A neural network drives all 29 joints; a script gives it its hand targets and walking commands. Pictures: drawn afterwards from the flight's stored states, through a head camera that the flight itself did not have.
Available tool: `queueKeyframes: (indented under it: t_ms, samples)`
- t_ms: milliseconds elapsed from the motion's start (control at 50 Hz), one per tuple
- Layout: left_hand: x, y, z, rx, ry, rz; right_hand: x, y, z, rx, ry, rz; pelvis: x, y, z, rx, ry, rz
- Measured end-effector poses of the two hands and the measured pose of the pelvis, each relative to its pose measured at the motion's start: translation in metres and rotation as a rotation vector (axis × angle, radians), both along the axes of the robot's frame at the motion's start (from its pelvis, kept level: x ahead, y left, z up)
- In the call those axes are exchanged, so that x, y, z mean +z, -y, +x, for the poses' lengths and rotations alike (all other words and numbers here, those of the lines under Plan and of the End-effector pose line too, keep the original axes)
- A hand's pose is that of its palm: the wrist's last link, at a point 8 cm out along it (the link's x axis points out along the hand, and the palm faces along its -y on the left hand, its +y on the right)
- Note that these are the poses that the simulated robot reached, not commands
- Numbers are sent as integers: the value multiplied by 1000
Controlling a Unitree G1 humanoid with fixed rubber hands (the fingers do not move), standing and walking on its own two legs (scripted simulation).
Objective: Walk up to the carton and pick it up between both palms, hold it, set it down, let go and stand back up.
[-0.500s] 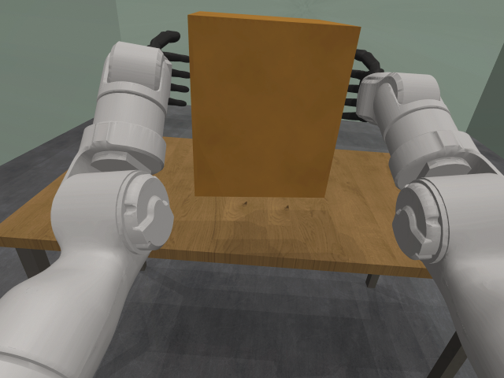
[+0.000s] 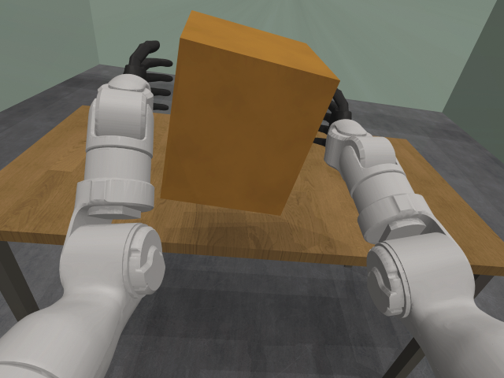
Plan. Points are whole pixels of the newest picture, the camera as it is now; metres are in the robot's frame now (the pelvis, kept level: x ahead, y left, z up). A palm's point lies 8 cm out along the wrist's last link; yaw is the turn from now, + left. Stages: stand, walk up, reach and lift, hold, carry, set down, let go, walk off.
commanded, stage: set down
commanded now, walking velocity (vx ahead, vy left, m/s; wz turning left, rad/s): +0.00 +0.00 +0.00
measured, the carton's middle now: (237, 116) +0.46 +0.02 +0.27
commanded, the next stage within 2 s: none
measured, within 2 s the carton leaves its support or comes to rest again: neither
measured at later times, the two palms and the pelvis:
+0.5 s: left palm (140, 79) +0.38 +0.16 +0.34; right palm (346, 125) +0.37 -0.14 +0.30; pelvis -0.01 +0.00 +0.00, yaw -1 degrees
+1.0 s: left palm (162, 114) +0.41 +0.13 +0.28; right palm (347, 147) +0.39 -0.16 +0.26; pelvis +0.00 +0.02 +0.00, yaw -2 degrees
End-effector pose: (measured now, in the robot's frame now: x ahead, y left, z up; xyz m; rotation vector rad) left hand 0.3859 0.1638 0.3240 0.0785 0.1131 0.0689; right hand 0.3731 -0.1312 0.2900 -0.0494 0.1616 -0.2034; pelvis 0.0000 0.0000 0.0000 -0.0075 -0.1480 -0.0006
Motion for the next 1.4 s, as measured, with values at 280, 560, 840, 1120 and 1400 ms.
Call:
queueKeyframes:
  t_ms: [280,560,840,1120,1400]
  samples:
    - [40,29,-8,20,143,-9,17,22,-7,-31,119,82,0,-9,-9,-24,-35,-1]
    - [-2,0,2,7,23,-23,-4,1,3,16,36,25,1,-2,-8,-6,-2,9]
    - [-39,18,24,17,27,32,-47,12,14,-52,52,56,0,-8,-4,-1,-44,-2]
    - [-58,19,21,13,-82,24,-20,20,17,-20,96,52,0,-17,-5,-34,-21,4]
    - [-115,-5,27,51,-156,-35,-47,-7,18,18,65,48,1,-9,-5,-4,-61,9]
